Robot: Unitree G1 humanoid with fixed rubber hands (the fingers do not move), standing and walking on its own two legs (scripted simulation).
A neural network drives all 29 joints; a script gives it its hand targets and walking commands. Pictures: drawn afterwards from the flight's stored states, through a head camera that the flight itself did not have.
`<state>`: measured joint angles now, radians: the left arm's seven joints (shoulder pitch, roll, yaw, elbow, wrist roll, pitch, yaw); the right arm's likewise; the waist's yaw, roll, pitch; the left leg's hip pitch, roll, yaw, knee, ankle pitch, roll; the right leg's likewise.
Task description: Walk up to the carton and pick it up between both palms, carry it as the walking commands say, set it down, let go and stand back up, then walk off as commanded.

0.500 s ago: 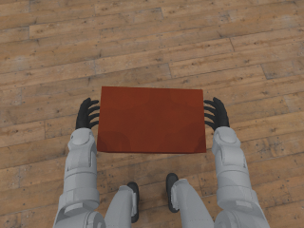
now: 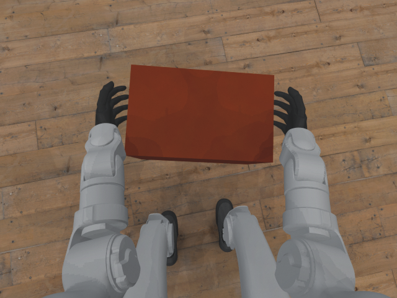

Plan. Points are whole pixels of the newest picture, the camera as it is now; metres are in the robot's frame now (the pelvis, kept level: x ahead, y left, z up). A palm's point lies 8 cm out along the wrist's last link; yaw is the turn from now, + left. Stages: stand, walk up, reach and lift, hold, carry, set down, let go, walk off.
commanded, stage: set down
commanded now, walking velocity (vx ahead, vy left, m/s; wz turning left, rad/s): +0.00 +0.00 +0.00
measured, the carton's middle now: (198, 123) +0.46 -0.01 -0.19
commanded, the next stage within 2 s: none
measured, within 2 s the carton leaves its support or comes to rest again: neither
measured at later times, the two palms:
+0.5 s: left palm (123, 120) +0.47 +0.17 -0.18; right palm (277, 125) +0.44 -0.20 -0.19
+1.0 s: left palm (130, 120) +0.50 +0.17 -0.28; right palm (264, 124) +0.47 -0.20 -0.27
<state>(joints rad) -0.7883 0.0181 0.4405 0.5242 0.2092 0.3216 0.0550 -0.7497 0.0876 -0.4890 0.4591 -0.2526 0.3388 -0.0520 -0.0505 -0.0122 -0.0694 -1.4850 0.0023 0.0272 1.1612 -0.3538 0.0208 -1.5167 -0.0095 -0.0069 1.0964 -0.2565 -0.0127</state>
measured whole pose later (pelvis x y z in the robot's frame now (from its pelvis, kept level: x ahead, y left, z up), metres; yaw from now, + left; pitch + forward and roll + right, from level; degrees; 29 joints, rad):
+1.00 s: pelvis -0.02 +0.00 -0.13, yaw +1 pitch +50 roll +0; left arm -1.13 0.15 0.44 0.60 0.13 0.35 0.08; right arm -1.08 -0.06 -0.47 0.55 -0.16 0.36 -0.04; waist -0.06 -0.01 0.01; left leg -2.05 0.00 0.02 1.64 -0.47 0.02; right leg -2.09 -0.01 -0.01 1.58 -0.37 -0.01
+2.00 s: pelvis -0.03 +0.00 -0.24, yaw +1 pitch +37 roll -1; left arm -1.52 0.37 0.27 0.89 -0.02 0.29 0.13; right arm -1.53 -0.34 -0.28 0.92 0.00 0.28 -0.06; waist -0.05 -0.01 0.52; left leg -2.14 0.00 0.02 2.10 -0.61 0.03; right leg -2.18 -0.01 -0.01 2.02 -0.49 -0.01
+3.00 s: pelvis -0.03 -0.01 -0.26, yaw +1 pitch +36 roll -1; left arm -1.53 0.43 0.20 0.98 -0.08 0.23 0.02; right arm -1.53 -0.36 -0.34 0.98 0.07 0.22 0.03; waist -0.06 -0.01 0.52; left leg -2.17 -0.01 0.01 2.16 -0.62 0.03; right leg -2.21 -0.01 -0.01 2.09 -0.50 -0.01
